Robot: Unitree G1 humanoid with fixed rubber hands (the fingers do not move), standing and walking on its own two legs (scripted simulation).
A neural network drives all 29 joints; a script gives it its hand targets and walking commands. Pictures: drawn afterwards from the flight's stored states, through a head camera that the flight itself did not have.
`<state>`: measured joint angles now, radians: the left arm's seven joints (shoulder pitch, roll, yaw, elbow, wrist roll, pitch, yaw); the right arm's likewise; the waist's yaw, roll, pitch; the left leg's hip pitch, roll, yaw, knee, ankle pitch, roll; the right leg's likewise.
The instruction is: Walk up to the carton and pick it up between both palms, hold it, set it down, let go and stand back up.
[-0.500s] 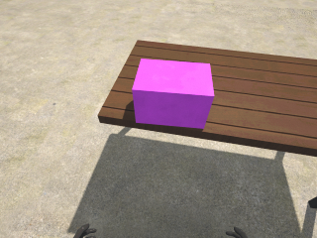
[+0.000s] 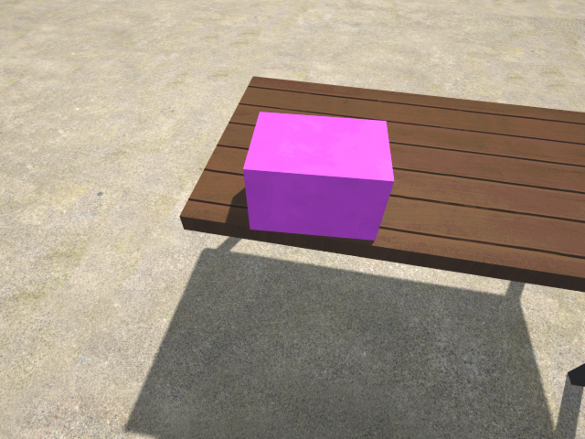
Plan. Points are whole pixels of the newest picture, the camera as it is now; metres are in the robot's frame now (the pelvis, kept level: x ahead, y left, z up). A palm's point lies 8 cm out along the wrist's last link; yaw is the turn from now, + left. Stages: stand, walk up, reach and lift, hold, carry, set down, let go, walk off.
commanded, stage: walk up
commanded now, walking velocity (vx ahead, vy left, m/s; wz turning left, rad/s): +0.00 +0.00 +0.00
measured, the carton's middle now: (317, 175) +0.64 -0.04 -0.05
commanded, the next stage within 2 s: none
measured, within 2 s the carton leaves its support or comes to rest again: neither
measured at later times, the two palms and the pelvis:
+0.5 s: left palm out of the picture +0.09 +0.24 -0.12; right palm out of the picture +0.04 -0.29 -0.14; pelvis +0.05 -0.02 -0.01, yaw -4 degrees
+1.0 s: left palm (135, 328) +0.31 +0.29 -0.13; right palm (443, 372) +0.24 -0.23 -0.11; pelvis +0.20 +0.04 -0.02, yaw -8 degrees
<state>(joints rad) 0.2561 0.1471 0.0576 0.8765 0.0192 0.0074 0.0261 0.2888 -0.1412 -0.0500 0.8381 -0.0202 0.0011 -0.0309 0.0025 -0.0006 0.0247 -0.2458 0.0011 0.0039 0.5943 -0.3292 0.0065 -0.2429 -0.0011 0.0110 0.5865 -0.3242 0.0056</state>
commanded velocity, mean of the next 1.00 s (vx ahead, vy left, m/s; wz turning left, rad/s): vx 0.00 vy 0.00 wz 0.00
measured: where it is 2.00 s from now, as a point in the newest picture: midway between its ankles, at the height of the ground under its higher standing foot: (287, 430)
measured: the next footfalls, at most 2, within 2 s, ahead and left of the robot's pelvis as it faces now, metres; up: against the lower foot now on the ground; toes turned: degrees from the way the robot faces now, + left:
left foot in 0.80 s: +0.32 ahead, +0.12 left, +0.00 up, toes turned -6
right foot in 1.22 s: +0.31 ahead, -0.10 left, +0.00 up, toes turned -9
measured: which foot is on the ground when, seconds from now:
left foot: down 0.00-0.44, up 0.46-0.78, down 0.80-1.00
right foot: down 0.00-0.86, up 0.88-1.00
